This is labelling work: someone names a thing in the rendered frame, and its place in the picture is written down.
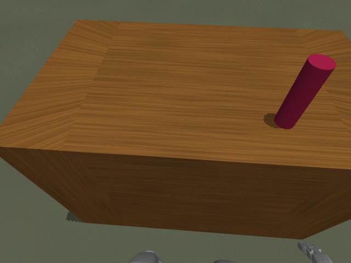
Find can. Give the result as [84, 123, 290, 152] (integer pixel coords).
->
[274, 54, 336, 129]

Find right robot hand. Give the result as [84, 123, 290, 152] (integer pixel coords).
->
[298, 242, 333, 263]

